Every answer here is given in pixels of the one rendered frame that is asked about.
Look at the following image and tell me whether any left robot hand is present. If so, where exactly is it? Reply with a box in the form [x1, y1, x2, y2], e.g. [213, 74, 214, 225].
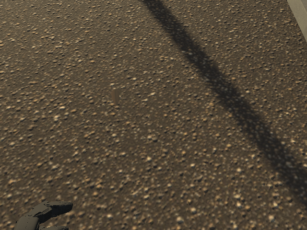
[13, 200, 73, 230]

